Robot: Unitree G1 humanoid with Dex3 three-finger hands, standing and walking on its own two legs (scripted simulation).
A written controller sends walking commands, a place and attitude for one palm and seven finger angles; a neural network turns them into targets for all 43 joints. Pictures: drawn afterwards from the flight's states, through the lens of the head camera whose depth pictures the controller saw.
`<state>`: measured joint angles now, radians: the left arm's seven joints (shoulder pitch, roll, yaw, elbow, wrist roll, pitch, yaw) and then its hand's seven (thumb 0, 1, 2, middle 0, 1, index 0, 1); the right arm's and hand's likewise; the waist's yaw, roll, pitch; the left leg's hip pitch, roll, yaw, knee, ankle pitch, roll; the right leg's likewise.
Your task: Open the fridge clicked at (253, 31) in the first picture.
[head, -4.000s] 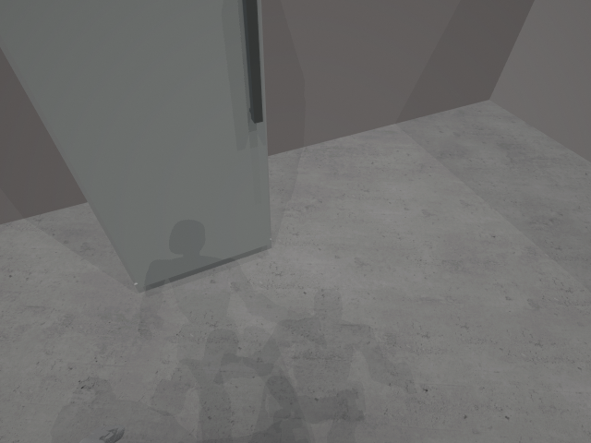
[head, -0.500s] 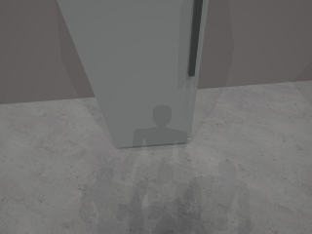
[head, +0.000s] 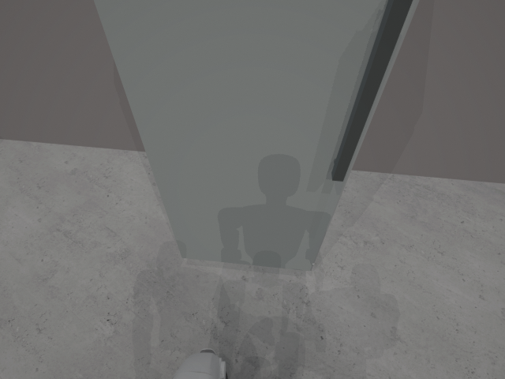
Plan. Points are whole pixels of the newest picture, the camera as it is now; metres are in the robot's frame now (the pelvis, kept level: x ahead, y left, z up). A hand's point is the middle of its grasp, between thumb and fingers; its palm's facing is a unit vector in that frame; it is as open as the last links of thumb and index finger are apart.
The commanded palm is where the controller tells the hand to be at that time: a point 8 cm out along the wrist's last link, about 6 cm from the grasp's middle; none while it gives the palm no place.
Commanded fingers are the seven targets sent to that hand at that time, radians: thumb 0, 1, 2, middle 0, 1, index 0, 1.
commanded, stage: take the last steps up to it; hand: right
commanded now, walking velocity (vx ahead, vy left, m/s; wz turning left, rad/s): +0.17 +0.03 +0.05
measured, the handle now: (360, 102) +0.59 -0.13 +0.13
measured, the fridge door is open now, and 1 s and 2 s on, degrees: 0 0 0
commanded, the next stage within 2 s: come to a stop and stand still in 0.02 s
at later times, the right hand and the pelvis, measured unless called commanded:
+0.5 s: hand out of the picture +0.16 -0.20 -0.19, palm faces +0.10 +0.98 -0.19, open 7.3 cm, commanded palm none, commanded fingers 0.00 -0.90 -0.90 0.20 0.30 0.20 0.30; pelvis +0.12 -0.01 -0.01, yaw -1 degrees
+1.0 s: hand out of the picture +0.06 -0.16 -0.16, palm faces +0.03 +0.97 -0.25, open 7.4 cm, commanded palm none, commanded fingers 0.00 -0.90 -0.90 0.20 0.30 0.20 0.30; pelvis +0.03 +0.03 +0.00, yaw +1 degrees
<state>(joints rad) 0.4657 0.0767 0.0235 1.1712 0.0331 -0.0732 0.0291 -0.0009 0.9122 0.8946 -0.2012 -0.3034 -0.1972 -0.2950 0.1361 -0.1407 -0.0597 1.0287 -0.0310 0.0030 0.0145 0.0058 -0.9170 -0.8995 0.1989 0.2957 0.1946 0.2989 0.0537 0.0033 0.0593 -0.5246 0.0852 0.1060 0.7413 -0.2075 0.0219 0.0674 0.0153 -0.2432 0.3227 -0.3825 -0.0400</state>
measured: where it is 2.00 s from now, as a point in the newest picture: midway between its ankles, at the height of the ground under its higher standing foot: outside the picture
